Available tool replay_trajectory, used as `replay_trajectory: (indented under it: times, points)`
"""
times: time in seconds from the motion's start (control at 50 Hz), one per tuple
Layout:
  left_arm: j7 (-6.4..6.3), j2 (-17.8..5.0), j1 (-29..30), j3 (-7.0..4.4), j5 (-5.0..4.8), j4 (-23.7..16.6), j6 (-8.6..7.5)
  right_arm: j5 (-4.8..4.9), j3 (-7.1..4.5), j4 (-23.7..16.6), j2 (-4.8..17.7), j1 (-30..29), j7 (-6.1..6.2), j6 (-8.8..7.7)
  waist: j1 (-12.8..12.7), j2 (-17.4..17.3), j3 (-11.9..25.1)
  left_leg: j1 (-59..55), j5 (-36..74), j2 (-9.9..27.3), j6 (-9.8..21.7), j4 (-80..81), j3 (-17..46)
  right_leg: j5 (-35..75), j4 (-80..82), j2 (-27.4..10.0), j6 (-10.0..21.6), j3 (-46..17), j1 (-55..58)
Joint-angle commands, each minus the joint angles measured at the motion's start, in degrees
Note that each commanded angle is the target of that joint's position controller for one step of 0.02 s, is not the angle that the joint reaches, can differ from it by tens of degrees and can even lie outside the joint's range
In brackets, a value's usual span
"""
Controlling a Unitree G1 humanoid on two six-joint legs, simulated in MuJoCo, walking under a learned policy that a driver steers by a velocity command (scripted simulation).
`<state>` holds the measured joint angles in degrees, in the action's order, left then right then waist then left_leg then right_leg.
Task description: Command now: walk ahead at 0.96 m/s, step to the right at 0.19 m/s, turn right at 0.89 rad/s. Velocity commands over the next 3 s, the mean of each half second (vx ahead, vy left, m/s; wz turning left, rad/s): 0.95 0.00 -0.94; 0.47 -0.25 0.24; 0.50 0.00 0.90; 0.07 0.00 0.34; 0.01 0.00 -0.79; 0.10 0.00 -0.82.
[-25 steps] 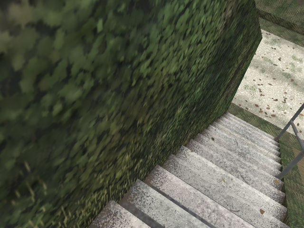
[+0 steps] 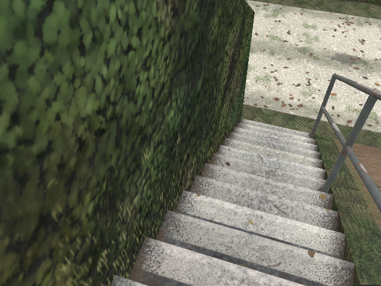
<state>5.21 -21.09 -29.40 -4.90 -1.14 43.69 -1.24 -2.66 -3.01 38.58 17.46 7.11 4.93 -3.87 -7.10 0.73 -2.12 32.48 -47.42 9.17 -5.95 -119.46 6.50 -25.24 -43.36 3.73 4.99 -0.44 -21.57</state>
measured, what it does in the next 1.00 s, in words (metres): goes down, turning right: left foot 0.19 m lower, then right foot 0.19 m lower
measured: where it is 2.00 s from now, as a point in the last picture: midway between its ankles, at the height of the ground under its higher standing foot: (268, 249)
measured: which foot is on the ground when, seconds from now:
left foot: up 0.00-0.32, down 0.34-0.70, up 0.72-1.00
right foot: down 0.00-0.32, up 0.34-0.68, down 0.70-1.00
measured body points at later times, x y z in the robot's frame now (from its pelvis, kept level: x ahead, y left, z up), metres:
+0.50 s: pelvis +0.35 -0.05 -0.24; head +0.30 -0.08 +0.21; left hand +0.68 +0.00 -0.25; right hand +0.09 -0.19 -0.40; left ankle +0.32 +0.07 -0.90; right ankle +0.35 -0.18 -0.80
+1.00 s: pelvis +0.57 -0.22 -0.41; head +0.60 -0.23 +0.04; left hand +0.75 +0.00 -0.53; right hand +0.53 -0.50 -0.54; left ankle +0.71 -0.11 -1.03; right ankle +0.50 -0.29 -1.09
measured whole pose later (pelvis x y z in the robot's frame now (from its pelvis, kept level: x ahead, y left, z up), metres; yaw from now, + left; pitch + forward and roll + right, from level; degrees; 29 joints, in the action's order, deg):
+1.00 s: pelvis +0.57 -0.22 -0.41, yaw -20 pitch +1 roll -1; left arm -1.9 -14.6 -16.2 -2.3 -0.5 41.2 -0.3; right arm -0.1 -2.5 42.9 15.9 18.8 1.3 5.9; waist -0.4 -1.5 -2.6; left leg 46.1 3.8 -1.9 -2.1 -72.7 9.3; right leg -33.5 -54.8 -1.1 3.0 10.0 -22.4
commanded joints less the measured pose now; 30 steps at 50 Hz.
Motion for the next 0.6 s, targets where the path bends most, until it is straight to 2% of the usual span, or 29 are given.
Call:
replay_trajectory:
  times: [0.02,0.04,0.06,0.08,0.1,0.12,0.14,0.16,0.18,0.2,0.24,0.26,0.28,0.3,0.32,0.34,0.36,0.38,0.4,0.42,0.44,0.46,0.48,0.5,0.52,0.54,0.56,0.58,0.6]
  points:
    - [-1.15,-12.9,-4.4,-3.30,-2.58,-1.4,-2.13,2.84,1.31,-12.4,-1.4,-2.7,0.46,-3.65,7.0,5.5,11.2,35.1,4.9,-6.2,1.9,0.9,2.6,28.9,14.5,-18.1,22.1,-52.7,28.2]
    - [-0.81,-8.8,1.5,-2.10,-1.77,-3.7,-3.50,4.96,0.72,-11.8,1.5,-4.1,0.67,-3.67,9.2,-4.5,4.5,36.1,13.0,-4.2,4.5,9.0,6.4,25.6,11.9,-20.8,20.0,-54.5,21.3]
    - [-1.60,-4.6,5.8,-0.80,-1.21,-5.4,-4.40,6.00,-1.05,-10.7,5.3,-4.0,0.30,-4.05,11.7,-10.8,2.7,33.6,27.5,-3.2,5.0,25.0,9.9,27.6,7.4,-18.3,14.9,-48.8,15.2]
    - [-2.67,-4.3,8.6,-0.79,-1.95,-5.7,-4.62,4.77,-1.66,-9.9,5.5,-2.7,0.13,-4.03,12.1,-4.8,3.6,32.3,29.7,-3.5,5.1,30.2,9.2,35.5,3.9,-16.5,12.5,-44.8,14.4]
    - [-4.91,-3.0,7.5,-0.04,-3.06,-5.2,-3.87,1.39,-1.67,-11.2,6.6,-6.8,-0.04,-3.67,10.1,-6.5,2.2,25.8,41.9,-3.6,3.2,48.6,8.3,33.6,6.9,-11.6,11.1,-37.4,7.3]
    - [-6.71,-3.2,6.8,0.09,-2.95,-3.8,-3.21,-0.22,-0.78,-12.2,4.0,-9.2,-0.82,-3.30,8.9,-2.6,3.4,18.6,48.6,-5.0,2.3,55.6,5.6,37.7,6.1,-8.3,10.7,-34.9,4.4]
    - [-7.48,-2.5,5.1,0.72,-1.25,-2.5,-2.34,0.16,-0.40,-10.3,3.4,-7.1,-2.41,-3.44,8.0,-3.2,6.0,13.5,57.7,-6.2,2.5,53.7,3.1,43.6,3.0,-7.3,9.8,-34.8,4.0]
    - [-9.17,1.1,2.5,1.40,-2.64,-0.7,-2.26,1.78,-1.01,-10.5,4.3,-9.8,-4.35,-4.11,7.2,-0.2,4.0,17.1,71.0,-7.1,3.9,67.9,5.0,31.5,-3.1,-3.7,8.0,-31.0,6.8]
    - [-10.94,4.1,0.8,1.63,-3.80,1.3,-1.05,-0.19,0.40,-11.1,1.5,-10.8,-5.96,-4.14,4.8,-7.2,1.7,1.1,93.0,-11.2,4.8,85.8,-3.0,21.9,-4.4,3.7,3.8,-18.5,-4.7]
    - [-11.10,4.6,-3.5,1.71,-3.13,3.5,-0.46,-0.73,0.58,-10.9,-2.9,-11.2,-7.06,-3.99,1.9,-4.8,3.2,-13.2,96.7,-15.2,4.7,83.7,-5.5,18.2,-1.5,5.1,4.1,-20.8,-12.1]
    - [-11.35,2.7,4.9,1.98,-0.45,3.7,0.48,-0.64,-0.90,-9.6,-2.8,2.2,-7.70,-2.79,8.6,4.6,4.3,-26.1,88.6,-17.9,4.8,76.8,-6.8,18.1,-8.6,8.7,4.9,-21.3,-17.4]
    - [-10.96,2.8,4.6,1.78,0.19,4.2,0.57,0.20,-1.56,-10.7,-2.8,3.3,-8.00,-2.79,9.4,6.8,3.3,-26.3,82.5,-18.6,5.3,77.4,-6.4,20.2,-13.4,10.9,4.9,-23.6,-16.0]
    - [-10.95,3.8,8.8,2.18,0.17,1.6,0.95,1.45,-2.99,-9.4,0.3,7.9,-7.64,-1.98,12.9,7.4,3.1,-27.1,77.8,-17.5,3.7,77.1,-6.1,24.6,-20.1,10.8,4.3,-25.1,-11.3]
    - [-9.85,3.7,13.0,1.73,0.12,0.7,0.74,1.99,-4.20,-6.8,3.5,17.8,-6.96,-2.66,18.4,6.0,6.3,-34.7,80.8,-14.6,4.0,81.0,-5.0,28.4,-34.4,11.7,3.2,-22.9,-9.2]
    - [-7.72,1.7,27.0,1.67,0.80,-2.5,0.02,1.52,-5.73,0.9,7.6,42.0,-6.53,-2.89,33.3,1.5,9.7,-52.5,85.1,-8.0,6.3,87.9,-0.8,37.5,-58.8,11.1,0.0,-21.7,-11.9]
    - [-7.29,9.1,32.5,2.97,-0.33,-7.2,-1.36,2.43,-4.07,8.1,2.7,54.1,-6.34,-3.36,36.1,-9.8,3.3,-57.6,79.6,1.3,10.4,89.9,4.1,-16.1,-90.2,18.1,-1.4,-18.6,-28.0]
    - [-7.01,16.1,20.4,5.18,-0.25,-11.1,-2.35,2.22,-0.45,7.4,-3.9,45.8,-6.54,-4.00,22.5,-26.6,0.4,-60.1,99.8,1.7,6.0,68.8,7.0,-27.3,-99.2,16.7,1.9,-23.5,-48.0]
    - [-6.38,14.5,10.3,5.02,-4.57,-12.0,-2.81,1.65,0.26,6.5,-4.8,34.2,-6.68,-3.62,11.6,-31.2,3.5,-58.5,98.9,5.4,8.7,71.6,17.4,-20.7,-91.4,9.1,2.4,-24.6,-52.7]
    - [-6.28,8.1,13.8,3.61,-5.61,-9.6,-2.52,2.93,0.56,7.0,-9.6,31.6,-6.92,-3.55,11.2,-10.9,2.1,-49.9,66.2,6.5,11.2,80.5,20.3,-7.0,-77.5,0.8,3.2,-17.0,-55.3]
    - [-6.61,8.4,17.1,3.37,-4.88,-8.3,-2.13,3.42,0.31,8.2,-9.8,30.8,-7.78,-3.19,12.0,5.1,-2.2,-34.7,57.4,5.3,12.8,81.6,16.3,-2.5,-75.6,-0.7,3.3,-13.7,-50.8]
    - [-5.97,8.3,23.2,3.22,-3.88,-11.5,-3.72,5.95,0.83,9.8,-10.5,30.9,-6.66,-0.97,12.1,5.7,-5.7,-19.8,48.7,-0.3,17.6,85.5,6.5,-6.6,-64.3,1.6,3.6,-9.3,-42.8]
    - [-5.50,4.6,16.4,2.77,-5.26,-14.2,-2.87,2.58,0.93,4.3,-8.2,10.7,-4.51,0.00,-0.3,0.6,-10.2,10.8,49.2,-0.1,19.2,86.3,5.9,3.4,-33.4,-2.0,1.8,-9.0,-21.7]
    - [-6.57,3.7,17.1,2.32,-3.63,-13.2,-2.53,0.21,-1.13,5.9,-0.1,8.6,-2.06,-1.92,-1.0,9.7,-12.0,27.2,61.8,4.6,14.8,84.6,18.9,23.2,-32.6,-4.8,-1.7,-8.0,-7.1]
    - [-6.62,7.9,18.0,2.95,-2.67,-11.8,-2.26,-1.25,-2.42,8.1,5.9,13.9,-1.25,-2.71,1.2,8.5,-7.2,22.0,62.6,8.2,15.8,79.9,26.8,31.3,-43.8,-3.2,-3.9,-8.5,-7.1]
    - [-6.35,8.1,18.8,3.08,-2.91,-13.4,-2.62,0.74,-1.53,10.2,1.8,18.6,-0.96,-3.50,2.1,11.4,-6.1,13.2,49.4,5.9,12.0,73.1,30.4,33.8,-40.9,-5.8,-0.7,-18.6,-19.0]
    - [-5.81,7.6,19.6,3.65,-3.96,-12.5,-2.51,2.14,-1.39,11.4,1.1,20.8,-0.91,-4.19,4.1,6.9,-8.5,8.3,34.5,3.1,12.7,65.5,28.1,35.0,-32.7,-4.1,-0.5,-19.0,-26.3]
    - [-4.81,3.8,21.2,1.81,0.08,-11.1,-0.08,5.33,-3.00,11.9,3.7,30.0,1.49,-3.07,10.8,11.3,-15.3,-2.4,45.8,1.2,7.3,61.5,32.6,18.8,-34.6,2.9,0.7,-13.9,-41.1]
    - [-3.61,2.6,27.1,1.25,2.61,-13.6,0.36,4.76,-2.50,15.4,2.7,37.7,3.57,-1.83,15.2,7.9,-14.7,-4.3,45.2,-5.4,5.7,60.4,27.2,22.8,-25.1,4.5,0.8,-13.1,-39.2]
    - [-2.30,4.5,31.7,1.33,3.63,-16.4,0.30,3.60,-1.63,17.6,-0.3,43.6,4.23,-1.06,17.2,-0.9,-10.0,-6.4,44.4,-10.5,3.3,58.4,21.8,26.5,-19.9,3.9,0.6,-7.2,-33.9]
